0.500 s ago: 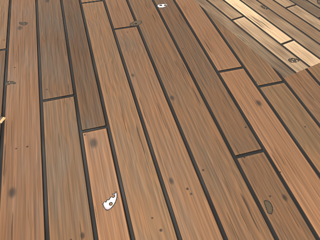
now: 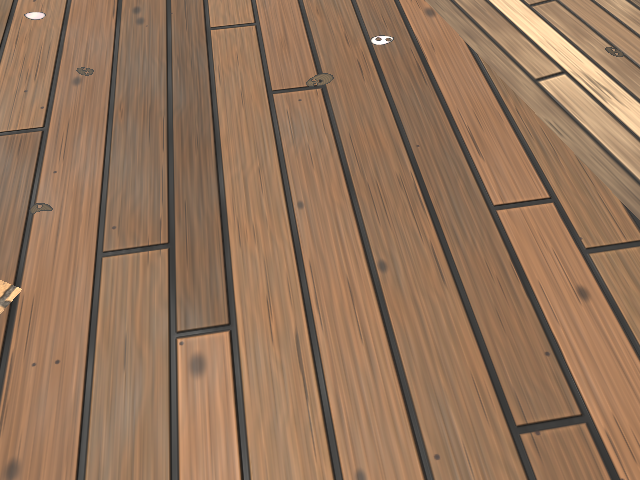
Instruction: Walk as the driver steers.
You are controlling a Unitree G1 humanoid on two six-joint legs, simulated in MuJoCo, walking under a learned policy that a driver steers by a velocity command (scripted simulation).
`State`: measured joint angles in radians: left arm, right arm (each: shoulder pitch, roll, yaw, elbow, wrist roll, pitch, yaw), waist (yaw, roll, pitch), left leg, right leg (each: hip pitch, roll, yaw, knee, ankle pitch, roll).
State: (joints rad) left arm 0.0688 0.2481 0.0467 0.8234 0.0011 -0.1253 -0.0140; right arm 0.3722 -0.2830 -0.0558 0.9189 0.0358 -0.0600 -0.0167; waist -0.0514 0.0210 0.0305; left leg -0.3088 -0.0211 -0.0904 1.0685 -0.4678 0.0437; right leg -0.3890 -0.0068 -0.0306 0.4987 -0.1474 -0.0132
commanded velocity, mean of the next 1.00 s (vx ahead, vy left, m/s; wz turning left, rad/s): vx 0.50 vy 0.00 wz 0.56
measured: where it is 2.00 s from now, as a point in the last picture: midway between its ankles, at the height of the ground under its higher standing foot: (152, 336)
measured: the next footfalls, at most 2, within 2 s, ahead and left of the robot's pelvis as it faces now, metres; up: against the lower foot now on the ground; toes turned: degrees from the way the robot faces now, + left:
left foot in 0.42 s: +0.35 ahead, +0.18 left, +0.00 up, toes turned +19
right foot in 0.94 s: +0.70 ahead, +0.13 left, +0.00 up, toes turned +36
